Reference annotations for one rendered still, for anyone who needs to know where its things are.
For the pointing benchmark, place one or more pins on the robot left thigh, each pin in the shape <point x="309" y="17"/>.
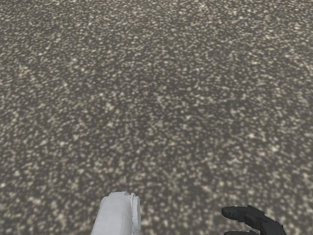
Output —
<point x="119" y="214"/>

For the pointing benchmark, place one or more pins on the robot right hand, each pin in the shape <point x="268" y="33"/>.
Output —
<point x="254" y="218"/>

